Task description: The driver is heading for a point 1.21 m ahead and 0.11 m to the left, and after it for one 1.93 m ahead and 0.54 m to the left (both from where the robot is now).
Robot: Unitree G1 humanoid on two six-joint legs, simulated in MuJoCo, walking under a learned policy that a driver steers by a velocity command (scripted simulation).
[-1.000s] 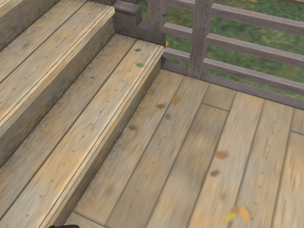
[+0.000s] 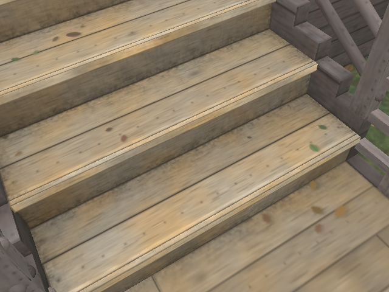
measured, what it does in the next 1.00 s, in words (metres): walks ahead: left foot, then right foot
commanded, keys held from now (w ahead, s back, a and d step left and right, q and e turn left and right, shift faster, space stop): w+q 0.20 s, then w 0.80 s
